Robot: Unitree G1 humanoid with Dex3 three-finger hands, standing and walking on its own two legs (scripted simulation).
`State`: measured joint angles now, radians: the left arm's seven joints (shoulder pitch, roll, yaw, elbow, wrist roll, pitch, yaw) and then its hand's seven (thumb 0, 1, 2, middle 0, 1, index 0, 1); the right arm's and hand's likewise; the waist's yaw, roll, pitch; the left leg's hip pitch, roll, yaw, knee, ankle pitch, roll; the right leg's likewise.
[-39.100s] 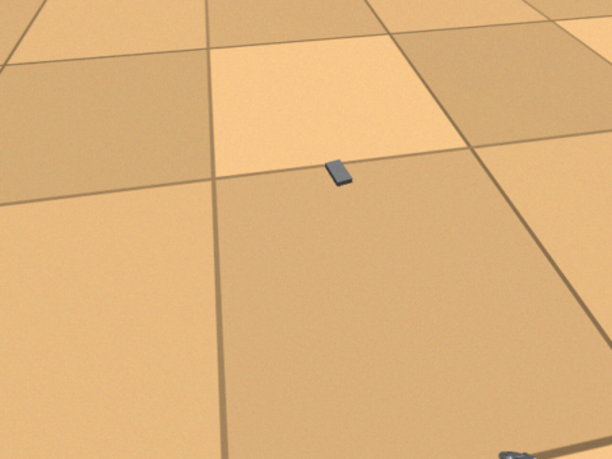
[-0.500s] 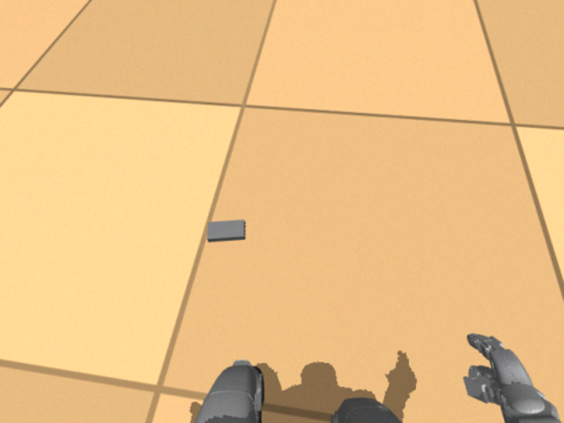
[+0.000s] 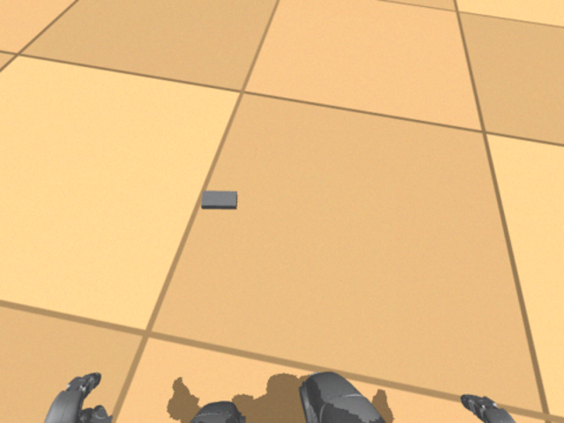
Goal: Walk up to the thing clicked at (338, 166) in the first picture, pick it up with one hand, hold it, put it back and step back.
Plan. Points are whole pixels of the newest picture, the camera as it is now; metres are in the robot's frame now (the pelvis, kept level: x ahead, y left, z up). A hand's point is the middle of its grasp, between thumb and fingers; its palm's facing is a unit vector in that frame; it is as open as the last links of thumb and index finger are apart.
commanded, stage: step back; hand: left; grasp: from above
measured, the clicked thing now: (219, 199) +0.96 +0.20 -0.75
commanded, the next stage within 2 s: stand in 1.14 s
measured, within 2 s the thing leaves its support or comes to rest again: neither
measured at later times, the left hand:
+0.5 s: hand out of the picture -0.04 +0.27 -0.14, palm faces +0.00 -0.91 -0.42, open 7.4 cm
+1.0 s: hand out of the picture +0.03 +0.22 -0.14, palm faces +0.04 -0.93 -0.37, open 7.4 cm
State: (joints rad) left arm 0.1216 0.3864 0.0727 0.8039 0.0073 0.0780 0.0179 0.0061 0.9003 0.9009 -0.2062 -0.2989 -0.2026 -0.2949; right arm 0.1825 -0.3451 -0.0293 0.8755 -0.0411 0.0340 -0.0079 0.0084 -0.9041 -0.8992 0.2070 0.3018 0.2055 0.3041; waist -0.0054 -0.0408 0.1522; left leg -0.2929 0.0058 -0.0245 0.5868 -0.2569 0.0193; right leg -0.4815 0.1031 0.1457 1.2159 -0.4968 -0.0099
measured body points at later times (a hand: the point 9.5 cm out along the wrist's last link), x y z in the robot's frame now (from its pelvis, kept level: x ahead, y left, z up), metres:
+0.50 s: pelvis -0.09 -0.01 +0.00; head -0.08 -0.02 +0.44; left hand -0.04 +0.32 -0.11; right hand -0.05 -0.32 -0.14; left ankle -0.09 +0.12 -0.73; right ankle -0.11 -0.14 -0.73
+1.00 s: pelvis -0.06 -0.04 +0.00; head -0.04 -0.05 +0.45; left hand +0.03 +0.27 -0.11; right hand +0.01 -0.35 -0.14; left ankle -0.07 +0.11 -0.71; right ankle -0.02 -0.16 -0.73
